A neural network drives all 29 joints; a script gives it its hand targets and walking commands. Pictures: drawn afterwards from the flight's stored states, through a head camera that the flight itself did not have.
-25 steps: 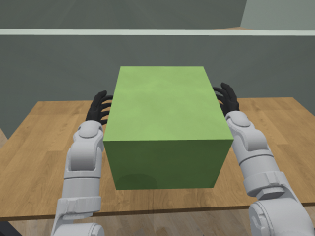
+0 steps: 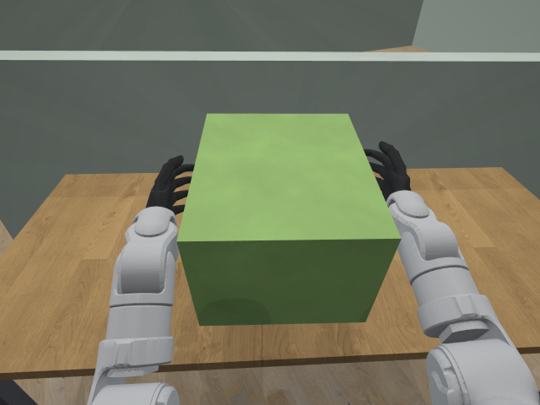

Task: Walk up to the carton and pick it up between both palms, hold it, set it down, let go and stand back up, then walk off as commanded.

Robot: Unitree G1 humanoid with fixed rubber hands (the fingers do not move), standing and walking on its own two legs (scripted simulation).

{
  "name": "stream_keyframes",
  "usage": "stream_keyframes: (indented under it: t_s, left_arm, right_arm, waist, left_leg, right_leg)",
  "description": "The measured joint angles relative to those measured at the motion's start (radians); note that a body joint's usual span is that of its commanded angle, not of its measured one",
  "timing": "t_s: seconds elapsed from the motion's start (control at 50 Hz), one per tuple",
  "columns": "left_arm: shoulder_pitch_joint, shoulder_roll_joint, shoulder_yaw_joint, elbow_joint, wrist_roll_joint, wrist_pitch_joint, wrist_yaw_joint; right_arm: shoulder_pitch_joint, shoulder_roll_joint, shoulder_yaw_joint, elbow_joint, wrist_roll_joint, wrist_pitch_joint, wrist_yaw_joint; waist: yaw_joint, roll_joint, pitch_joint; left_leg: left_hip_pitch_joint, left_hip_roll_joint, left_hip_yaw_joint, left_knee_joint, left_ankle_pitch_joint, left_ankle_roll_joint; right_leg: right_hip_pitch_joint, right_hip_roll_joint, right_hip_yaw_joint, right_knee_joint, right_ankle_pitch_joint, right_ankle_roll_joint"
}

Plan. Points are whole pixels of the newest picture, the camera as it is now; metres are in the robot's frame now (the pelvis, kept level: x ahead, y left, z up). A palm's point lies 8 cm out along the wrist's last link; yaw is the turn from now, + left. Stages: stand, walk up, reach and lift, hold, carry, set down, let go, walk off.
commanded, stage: hold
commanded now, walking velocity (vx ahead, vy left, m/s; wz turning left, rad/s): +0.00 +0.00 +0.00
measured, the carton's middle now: (280, 210) +0.39 +0.00 +0.15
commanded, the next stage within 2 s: set down in 0.56 s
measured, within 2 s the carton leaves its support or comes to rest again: neither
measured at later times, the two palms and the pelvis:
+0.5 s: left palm (162, 209) +0.34 +0.17 +0.19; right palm (394, 194) +0.37 -0.16 +0.19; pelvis +0.00 +0.00 +0.00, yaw +0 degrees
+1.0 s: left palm (157, 216) +0.35 +0.18 +0.17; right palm (379, 196) +0.39 -0.15 +0.18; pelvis +0.00 +0.00 +0.00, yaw +0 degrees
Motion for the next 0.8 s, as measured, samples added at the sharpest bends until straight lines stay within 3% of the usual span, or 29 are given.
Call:
stream_keyframes:
  t_s: [0.62, 0.7, 0.8]
  left_arm:
    - [0.0, 0.0, 0.0, 0.003, 0.003, -0.003, -0.001]
    - [0.0, 0.0, 0.001, 0.016, 0.01, -0.041, -0.005]
    - [-0.007, -0.003, 0.029, 0.066, 0.032, -0.136, -0.035]
  right_arm:
    - [0.0, 0.001, 0.0, 0.0, -0.003, -0.001, 0.0]
    - [0.0, 0.002, 0.0, 0.0, -0.024, -0.025, 0.004]
    - [0.0, 0.016, -0.001, 0.02, -0.109, -0.095, 0.019]
  waist:
    - [0.0, -0.001, 0.001]
    - [0.002, -0.003, 0.001]
    - [0.016, -0.004, 0.001]
  left_leg:
    - [0.005, 0.0, 0.0, -0.001, 0.0, 0.0]
    - [0.01, 0.0, -0.001, -0.001, 0.0, 0.0]
    - [0.014, -0.001, -0.001, -0.006, 0.002, 0.0]
  right_leg:
    - [0.005, 0.0, 0.0, -0.001, 0.0, 0.0]
    - [0.011, 0.0, 0.0, -0.002, 0.0, -0.001]
    - [0.013, 0.0, 0.0, -0.002, 0.0, -0.002]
